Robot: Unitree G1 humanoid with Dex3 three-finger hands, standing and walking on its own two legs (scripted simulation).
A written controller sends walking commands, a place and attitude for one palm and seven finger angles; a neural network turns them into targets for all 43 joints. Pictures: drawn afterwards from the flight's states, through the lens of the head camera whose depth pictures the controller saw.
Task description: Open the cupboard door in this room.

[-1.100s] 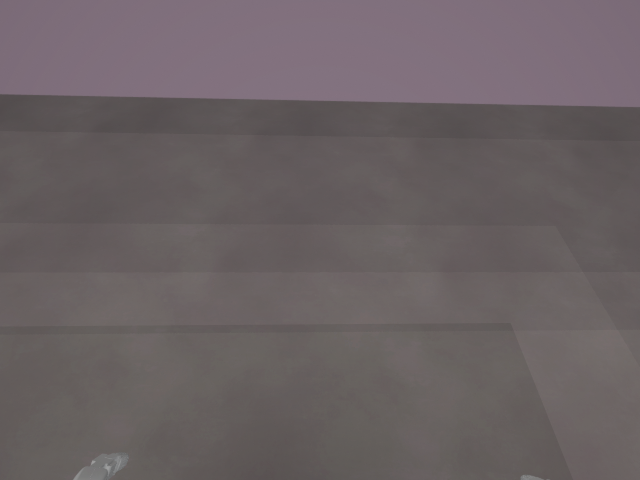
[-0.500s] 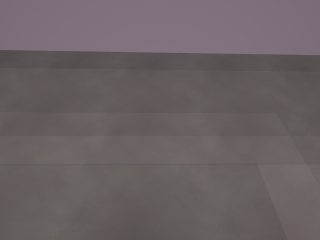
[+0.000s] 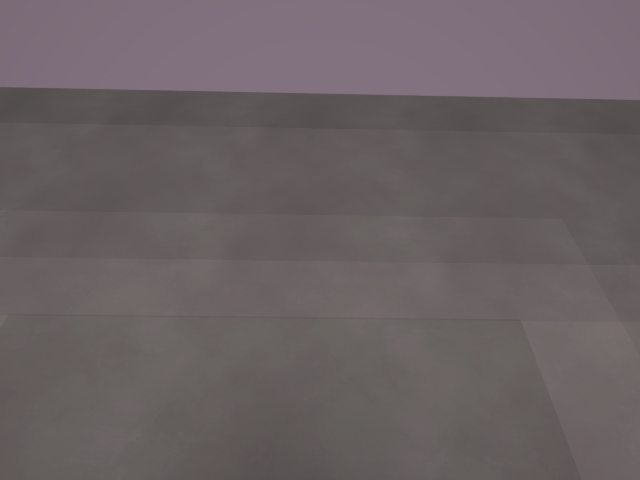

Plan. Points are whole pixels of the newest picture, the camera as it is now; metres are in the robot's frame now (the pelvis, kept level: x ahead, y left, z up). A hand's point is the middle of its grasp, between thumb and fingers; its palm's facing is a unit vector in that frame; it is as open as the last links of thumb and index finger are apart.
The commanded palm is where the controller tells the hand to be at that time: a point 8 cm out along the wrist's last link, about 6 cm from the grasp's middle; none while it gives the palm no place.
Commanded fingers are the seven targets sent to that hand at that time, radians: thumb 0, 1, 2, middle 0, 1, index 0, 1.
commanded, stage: turn or walk to find it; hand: left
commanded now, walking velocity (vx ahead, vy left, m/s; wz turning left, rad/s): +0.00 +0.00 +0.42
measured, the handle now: out of the picture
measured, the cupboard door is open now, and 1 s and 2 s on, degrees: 0 0 0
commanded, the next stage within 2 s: none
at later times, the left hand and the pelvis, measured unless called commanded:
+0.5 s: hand out of the picture +0.05 +0.21 -0.16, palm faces +0.17 -0.95 -0.26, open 7.4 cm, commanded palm none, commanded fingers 0.00 0.90 0.90 -0.20 -0.30 -0.20 -0.30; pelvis -0.02 -0.01 +0.00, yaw +11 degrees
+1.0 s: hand out of the picture -0.12 +0.17 -0.19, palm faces +0.45 -0.86 -0.23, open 7.4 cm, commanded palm none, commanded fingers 0.00 0.90 0.90 -0.20 -0.30 -0.20 -0.30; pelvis -0.04 -0.01 -0.01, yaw +25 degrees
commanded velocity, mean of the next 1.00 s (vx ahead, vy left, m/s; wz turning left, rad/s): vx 0.00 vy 0.00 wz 0.42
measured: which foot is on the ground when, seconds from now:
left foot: down 0.00-0.56, up 0.58-0.98, down 1.00-1.00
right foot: down 0.00-0.20, up 0.22-0.54, down 0.56-1.00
